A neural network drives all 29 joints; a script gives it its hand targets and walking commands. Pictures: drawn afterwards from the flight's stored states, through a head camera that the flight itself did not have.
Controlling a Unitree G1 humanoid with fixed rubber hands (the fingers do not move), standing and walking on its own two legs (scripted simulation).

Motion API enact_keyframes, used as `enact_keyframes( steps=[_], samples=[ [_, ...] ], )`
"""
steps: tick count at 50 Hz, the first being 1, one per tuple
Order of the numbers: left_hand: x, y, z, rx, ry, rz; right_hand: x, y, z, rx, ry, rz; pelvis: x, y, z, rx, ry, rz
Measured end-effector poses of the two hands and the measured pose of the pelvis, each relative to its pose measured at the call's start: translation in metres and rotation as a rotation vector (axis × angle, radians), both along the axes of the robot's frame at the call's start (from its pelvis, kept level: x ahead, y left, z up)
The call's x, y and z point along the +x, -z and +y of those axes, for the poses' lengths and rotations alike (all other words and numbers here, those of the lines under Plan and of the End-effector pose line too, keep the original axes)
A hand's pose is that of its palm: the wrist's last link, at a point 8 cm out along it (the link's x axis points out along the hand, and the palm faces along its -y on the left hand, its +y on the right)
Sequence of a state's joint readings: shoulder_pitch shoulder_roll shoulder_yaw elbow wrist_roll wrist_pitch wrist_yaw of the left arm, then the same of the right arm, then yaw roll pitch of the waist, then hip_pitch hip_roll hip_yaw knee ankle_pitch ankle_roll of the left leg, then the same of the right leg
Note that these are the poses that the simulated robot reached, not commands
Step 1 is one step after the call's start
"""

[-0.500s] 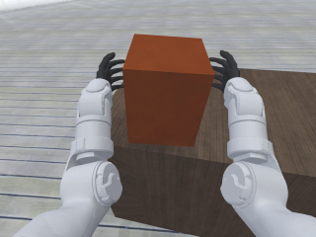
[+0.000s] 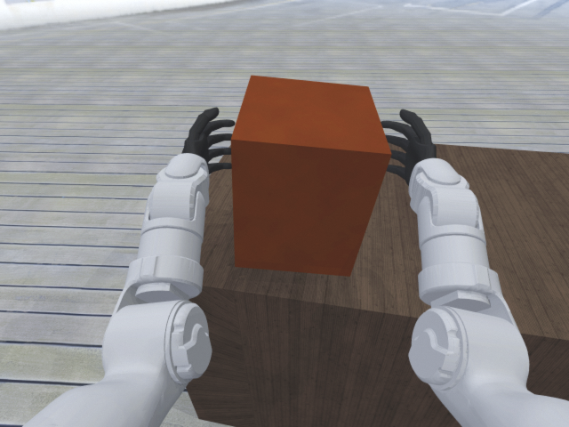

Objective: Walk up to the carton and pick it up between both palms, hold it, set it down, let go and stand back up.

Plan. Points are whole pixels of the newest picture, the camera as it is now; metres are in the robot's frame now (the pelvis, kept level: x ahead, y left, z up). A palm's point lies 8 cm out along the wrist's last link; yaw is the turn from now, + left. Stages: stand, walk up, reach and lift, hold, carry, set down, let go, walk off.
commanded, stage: set down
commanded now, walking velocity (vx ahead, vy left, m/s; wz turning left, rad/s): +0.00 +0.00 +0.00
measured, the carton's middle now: (301, 177) +0.49 -0.03 +0.17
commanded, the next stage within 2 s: none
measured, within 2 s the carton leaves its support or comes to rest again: neither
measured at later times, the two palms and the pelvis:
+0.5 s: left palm (205, 143) +0.50 +0.13 +0.23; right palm (400, 154) +0.48 -0.19 +0.21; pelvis +0.09 +0.02 +0.00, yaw +0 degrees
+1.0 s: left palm (212, 151) +0.47 +0.11 +0.23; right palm (432, 141) +0.45 -0.22 +0.24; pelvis +0.06 -0.02 +0.00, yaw +0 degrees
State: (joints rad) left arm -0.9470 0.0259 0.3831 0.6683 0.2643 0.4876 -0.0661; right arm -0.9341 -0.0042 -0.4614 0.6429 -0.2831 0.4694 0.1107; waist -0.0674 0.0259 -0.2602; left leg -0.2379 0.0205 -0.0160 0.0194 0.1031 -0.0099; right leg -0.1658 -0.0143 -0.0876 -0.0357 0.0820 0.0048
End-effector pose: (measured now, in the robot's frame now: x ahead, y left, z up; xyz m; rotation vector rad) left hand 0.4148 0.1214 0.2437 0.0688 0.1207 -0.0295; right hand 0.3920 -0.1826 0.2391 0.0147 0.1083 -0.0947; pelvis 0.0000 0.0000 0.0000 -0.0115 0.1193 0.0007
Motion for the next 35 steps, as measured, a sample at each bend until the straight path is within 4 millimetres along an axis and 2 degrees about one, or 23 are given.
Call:
enact_keyframes(
  steps=[5,7,9,12,18,21,24,28,31,33,35],
  samples=[
    [0.017,0.036,-0.004,-0.040,0.050,0.033,0.005,0.046,-0.004,0.026,0.036,0.059,0.013,-0.001,0.007,0.004,0.011,0.010],
    [0.026,0.046,-0.006,-0.046,0.057,0.025,0.010,0.059,-0.005,0.036,0.053,0.065,0.016,-0.001,0.011,0.005,0.017,0.030],
    [0.037,0.050,-0.007,-0.056,0.057,0.004,0.019,0.063,-0.006,0.042,0.069,0.045,0.019,0.000,0.014,0.006,0.022,0.054],
    [0.055,0.046,-0.003,-0.069,0.030,-0.037,0.037,0.051,-0.006,0.035,0.088,-0.028,0.026,0.001,0.019,0.008,0.027,0.099],
    [0.081,0.018,0.008,-0.054,0.008,-0.116,0.074,0.002,-0.001,-0.020,0.066,-0.146,0.054,0.002,0.024,0.012,0.022,0.161],
    [0.086,0.008,0.009,-0.037,0.013,-0.135,0.086,0.001,0.001,-0.027,0.041,-0.101,0.071,0.001,0.023,0.013,0.016,0.158],
    [0.089,0.012,0.006,-0.033,0.021,-0.117,0.090,0.021,-0.005,-0.010,0.033,-0.015,0.085,0.000,0.020,0.010,0.010,0.144],
    [0.089,0.038,-0.001,-0.056,0.020,-0.062,0.082,0.068,-0.022,0.024,0.053,0.098,0.096,-0.001,0.016,0.007,0.007,0.130],
    [0.088,0.036,0.000,-0.078,0.008,-0.089,0.070,0.100,-0.038,0.039,0.079,0.143,0.097,-0.001,0.012,0.009,0.008,0.133],
    [0.087,0.035,-0.001,-0.062,0.004,-0.102,0.063,0.112,-0.044,0.050,0.086,0.138,0.095,-0.001,0.009,0.012,0.008,0.142],
    [0.086,0.032,-0.003,-0.050,0.001,-0.111,0.060,0.112,-0.048,0.054,0.080,0.098,0.092,0.000,0.005,0.017,0.008,0.149]
  ],
)
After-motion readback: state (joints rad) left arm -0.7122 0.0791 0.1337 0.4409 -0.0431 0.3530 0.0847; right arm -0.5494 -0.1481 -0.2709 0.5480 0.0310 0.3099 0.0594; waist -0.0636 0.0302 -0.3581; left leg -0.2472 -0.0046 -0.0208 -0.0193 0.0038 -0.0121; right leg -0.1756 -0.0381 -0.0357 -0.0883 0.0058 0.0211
